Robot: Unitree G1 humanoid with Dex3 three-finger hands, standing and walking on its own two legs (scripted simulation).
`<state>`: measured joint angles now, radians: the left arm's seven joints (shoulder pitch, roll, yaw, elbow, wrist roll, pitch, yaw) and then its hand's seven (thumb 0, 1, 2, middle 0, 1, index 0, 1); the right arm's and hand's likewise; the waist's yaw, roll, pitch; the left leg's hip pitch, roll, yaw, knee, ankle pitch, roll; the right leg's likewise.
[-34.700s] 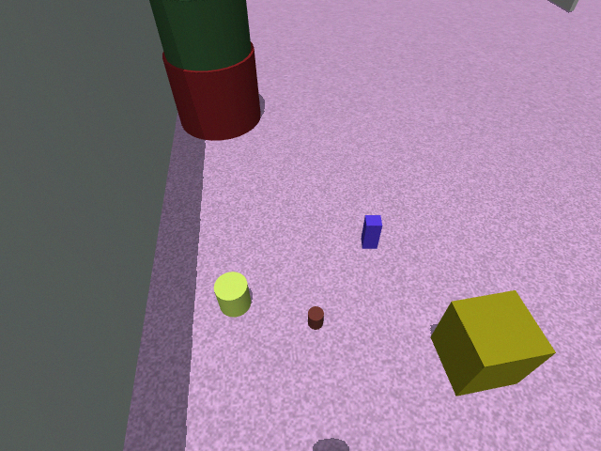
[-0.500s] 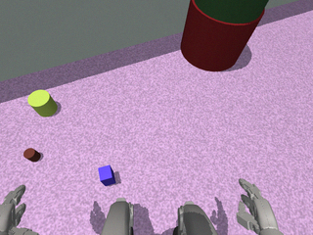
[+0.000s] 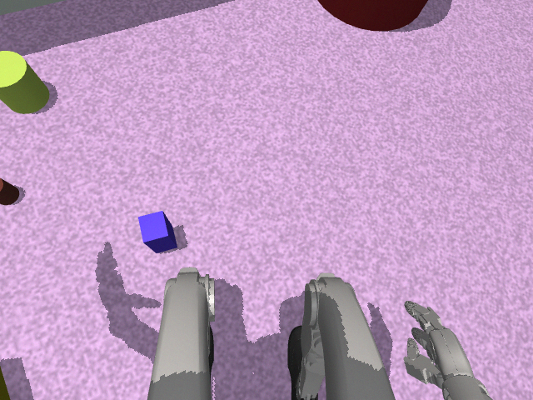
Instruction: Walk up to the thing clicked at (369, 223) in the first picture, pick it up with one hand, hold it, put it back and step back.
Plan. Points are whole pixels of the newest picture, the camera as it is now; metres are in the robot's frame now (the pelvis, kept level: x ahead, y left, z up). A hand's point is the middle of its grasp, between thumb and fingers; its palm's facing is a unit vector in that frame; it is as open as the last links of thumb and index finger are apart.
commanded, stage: go down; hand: left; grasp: from the side
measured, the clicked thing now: (159, 233) +0.42 +0.25 -0.43
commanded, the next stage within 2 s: approach in 1.36 s
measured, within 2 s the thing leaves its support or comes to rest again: neither
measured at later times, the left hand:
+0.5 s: hand out of the picture +0.33 +0.43 -0.08, palm faces +0.29 -0.95 -0.13, open 17.0 cm
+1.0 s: hand out of the picture +0.33 +0.44 -0.10, palm faces +0.29 -0.95 -0.11, open 17.2 cm
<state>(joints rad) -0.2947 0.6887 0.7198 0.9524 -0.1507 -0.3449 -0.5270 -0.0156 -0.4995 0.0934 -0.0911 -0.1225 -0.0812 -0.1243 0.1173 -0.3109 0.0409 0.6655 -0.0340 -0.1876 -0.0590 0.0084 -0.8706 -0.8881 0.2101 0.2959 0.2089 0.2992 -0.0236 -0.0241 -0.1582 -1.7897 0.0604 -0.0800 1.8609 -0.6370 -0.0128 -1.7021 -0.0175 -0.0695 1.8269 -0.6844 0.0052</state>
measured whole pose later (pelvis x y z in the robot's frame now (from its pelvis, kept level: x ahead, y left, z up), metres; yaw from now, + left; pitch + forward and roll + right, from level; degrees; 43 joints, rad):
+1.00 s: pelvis -0.02 +0.00 -0.11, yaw -3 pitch +31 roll -8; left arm -0.51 0.91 0.88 1.08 -0.19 -0.35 -0.69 -0.02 -0.49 0.12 -0.06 -0.10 -0.04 -0.11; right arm 0.08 -0.36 0.10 0.71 -0.06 -0.19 -0.06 0.00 -0.89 -0.90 0.21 0.30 0.21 0.30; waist -0.04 -0.05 -0.09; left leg -2.11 0.06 -0.13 2.21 -0.65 -0.01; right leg -2.00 0.00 -0.09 2.15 -0.70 0.01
